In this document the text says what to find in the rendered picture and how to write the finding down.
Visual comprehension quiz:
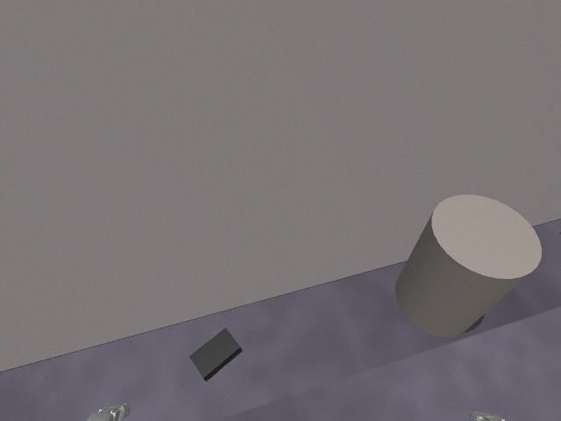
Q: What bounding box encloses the left robot hand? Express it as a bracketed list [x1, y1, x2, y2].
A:
[87, 403, 131, 421]

